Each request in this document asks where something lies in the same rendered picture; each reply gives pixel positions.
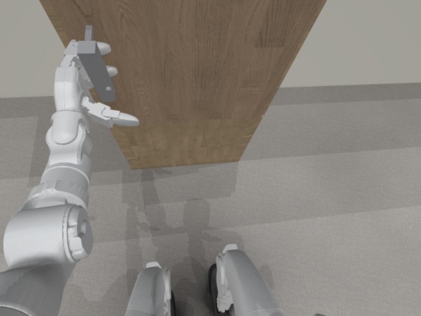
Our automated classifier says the handle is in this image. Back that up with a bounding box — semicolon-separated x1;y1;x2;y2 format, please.
77;25;115;102

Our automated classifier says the left robot hand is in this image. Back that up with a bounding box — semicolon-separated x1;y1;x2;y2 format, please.
54;39;139;128

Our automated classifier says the cupboard door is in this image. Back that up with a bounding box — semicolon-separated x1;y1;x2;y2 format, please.
49;0;322;125

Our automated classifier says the robot left forearm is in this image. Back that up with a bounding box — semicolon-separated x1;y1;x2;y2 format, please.
3;111;93;265

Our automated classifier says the robot right foot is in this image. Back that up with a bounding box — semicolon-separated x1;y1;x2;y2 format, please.
209;263;231;316

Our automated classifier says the right robot thigh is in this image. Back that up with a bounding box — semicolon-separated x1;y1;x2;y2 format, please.
216;250;284;316

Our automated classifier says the robot left upper arm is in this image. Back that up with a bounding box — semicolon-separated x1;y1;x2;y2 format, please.
0;203;93;316

